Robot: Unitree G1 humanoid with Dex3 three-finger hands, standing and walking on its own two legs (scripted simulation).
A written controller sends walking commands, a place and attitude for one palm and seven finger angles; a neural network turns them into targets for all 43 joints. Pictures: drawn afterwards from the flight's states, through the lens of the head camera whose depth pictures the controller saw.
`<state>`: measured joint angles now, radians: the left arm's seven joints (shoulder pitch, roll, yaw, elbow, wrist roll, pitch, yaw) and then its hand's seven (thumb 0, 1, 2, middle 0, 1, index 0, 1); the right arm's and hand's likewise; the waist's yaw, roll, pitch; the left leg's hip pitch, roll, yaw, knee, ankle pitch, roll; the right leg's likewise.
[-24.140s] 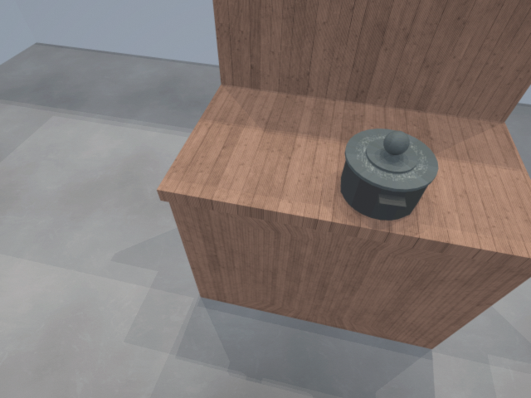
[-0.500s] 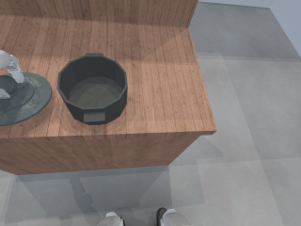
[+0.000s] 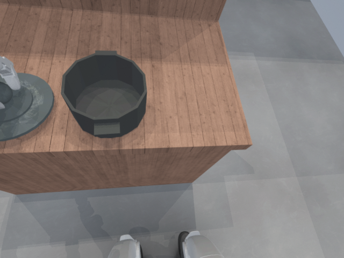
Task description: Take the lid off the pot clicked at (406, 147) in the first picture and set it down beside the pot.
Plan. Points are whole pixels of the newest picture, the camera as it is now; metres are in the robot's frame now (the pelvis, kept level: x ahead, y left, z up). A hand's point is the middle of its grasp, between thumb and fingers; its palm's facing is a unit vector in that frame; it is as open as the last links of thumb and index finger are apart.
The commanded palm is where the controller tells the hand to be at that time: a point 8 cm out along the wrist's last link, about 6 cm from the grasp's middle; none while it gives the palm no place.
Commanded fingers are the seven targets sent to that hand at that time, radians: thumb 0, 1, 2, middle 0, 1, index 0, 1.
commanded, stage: open the fingers wide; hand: left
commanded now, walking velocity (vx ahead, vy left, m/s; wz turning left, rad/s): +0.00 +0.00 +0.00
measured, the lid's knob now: out of the picture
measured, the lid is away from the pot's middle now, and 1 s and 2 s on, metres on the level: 0.23 0.23 0.23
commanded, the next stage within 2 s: raise the empty hand in 1.06 s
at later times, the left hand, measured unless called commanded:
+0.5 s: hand out of the picture +0.45 +0.35 +0.02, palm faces -0.50 -0.13 -0.85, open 8.0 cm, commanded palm +0.50 +0.34 +0.07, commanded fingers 0.00 0.29 0.52 -0.44 -1.02 -0.44 -1.03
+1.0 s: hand out of the picture +0.46 +0.36 +0.02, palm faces -0.50 -0.14 -0.86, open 10.7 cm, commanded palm +0.50 +0.34 +0.07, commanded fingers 0.00 0.14 0.34 -0.27 -1.01 -0.27 -1.01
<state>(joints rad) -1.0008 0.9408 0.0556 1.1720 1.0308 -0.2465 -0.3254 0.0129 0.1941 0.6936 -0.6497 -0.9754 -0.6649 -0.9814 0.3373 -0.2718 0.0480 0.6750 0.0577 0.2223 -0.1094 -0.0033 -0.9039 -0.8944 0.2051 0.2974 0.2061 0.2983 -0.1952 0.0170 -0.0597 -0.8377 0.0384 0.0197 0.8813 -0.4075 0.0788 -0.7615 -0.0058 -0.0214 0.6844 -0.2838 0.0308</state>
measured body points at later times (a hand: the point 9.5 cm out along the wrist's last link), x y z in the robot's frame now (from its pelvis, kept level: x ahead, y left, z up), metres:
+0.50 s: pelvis -0.01 +0.00 +0.00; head +0.12 +0.05 +0.43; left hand +0.47 +0.35 +0.07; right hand +0.00 -0.28 -0.10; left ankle +0.00 +0.06 -0.70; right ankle +0.02 -0.18 -0.70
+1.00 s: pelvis -0.01 +0.01 +0.00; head +0.12 +0.06 +0.42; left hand +0.48 +0.36 +0.07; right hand -0.02 -0.27 -0.10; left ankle +0.00 +0.06 -0.70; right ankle +0.02 -0.18 -0.70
